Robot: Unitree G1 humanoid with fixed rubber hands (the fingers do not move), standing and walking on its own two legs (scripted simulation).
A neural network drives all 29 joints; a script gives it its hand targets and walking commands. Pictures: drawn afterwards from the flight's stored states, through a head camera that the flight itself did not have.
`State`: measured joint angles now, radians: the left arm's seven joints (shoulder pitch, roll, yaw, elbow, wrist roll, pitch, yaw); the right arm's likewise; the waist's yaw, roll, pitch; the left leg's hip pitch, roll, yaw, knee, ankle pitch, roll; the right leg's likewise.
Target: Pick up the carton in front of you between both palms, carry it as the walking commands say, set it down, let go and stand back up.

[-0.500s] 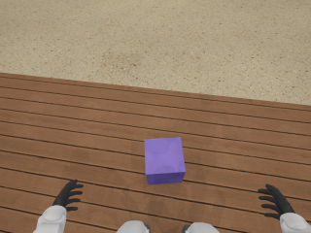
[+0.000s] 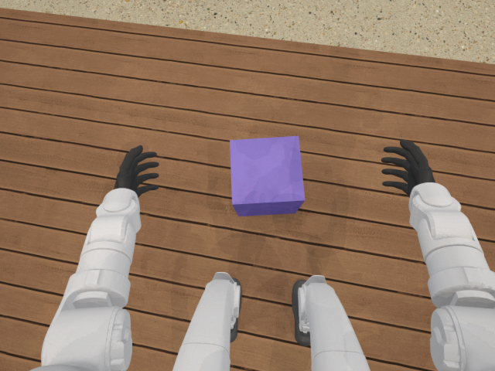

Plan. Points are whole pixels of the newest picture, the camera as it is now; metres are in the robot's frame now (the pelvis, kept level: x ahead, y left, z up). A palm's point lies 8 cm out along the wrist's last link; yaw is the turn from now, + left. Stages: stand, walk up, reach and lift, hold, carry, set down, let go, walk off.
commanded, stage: reach and lift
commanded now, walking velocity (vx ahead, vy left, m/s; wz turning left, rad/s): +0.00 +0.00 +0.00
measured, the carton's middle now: (265, 180) +0.52 +0.01 -0.57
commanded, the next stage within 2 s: none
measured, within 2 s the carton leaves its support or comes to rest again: neither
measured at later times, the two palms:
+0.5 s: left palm (173, 126) +0.52 +0.20 -0.15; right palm (365, 112) +0.55 -0.18 -0.15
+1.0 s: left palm (195, 169) +0.50 +0.21 -0.38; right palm (334, 160) +0.53 -0.17 -0.38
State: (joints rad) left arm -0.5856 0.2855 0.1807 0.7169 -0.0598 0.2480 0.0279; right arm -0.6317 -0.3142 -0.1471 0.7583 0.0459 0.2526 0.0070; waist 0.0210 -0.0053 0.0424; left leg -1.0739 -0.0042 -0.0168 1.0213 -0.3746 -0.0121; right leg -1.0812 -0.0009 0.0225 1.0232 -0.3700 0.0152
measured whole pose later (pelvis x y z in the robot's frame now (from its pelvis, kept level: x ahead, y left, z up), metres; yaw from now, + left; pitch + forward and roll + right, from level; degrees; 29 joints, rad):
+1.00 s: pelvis -0.03 -0.01 -0.22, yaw +2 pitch +51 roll +1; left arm -1.30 0.29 0.27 0.92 -0.11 0.11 0.11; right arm -1.37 -0.37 -0.16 0.98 0.09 0.12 -0.09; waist 0.03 0.00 0.07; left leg -2.16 -0.05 -0.04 1.81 -0.55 -0.05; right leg -2.16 0.06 0.07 1.83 -0.56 0.04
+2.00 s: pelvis -0.06 -0.01 -0.32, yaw +2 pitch +34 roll +1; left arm -1.63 0.29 0.25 1.12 -0.08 0.13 0.11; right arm -1.68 -0.35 -0.15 1.18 0.06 0.14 -0.08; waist 0.01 0.01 0.50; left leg -2.21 -0.05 -0.04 2.20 -0.59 -0.06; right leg -2.21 0.05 0.05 2.22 -0.61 0.04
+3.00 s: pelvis -0.05 +0.00 -0.17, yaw +1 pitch +42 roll +0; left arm -1.02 -0.02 0.49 0.62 0.21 0.42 0.06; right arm -1.04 -0.01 -0.44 0.65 -0.23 0.44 -0.02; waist 0.01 0.00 -0.16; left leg -1.90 -0.11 -0.10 1.64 -0.48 -0.07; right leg -1.90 0.11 0.11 1.64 -0.48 0.07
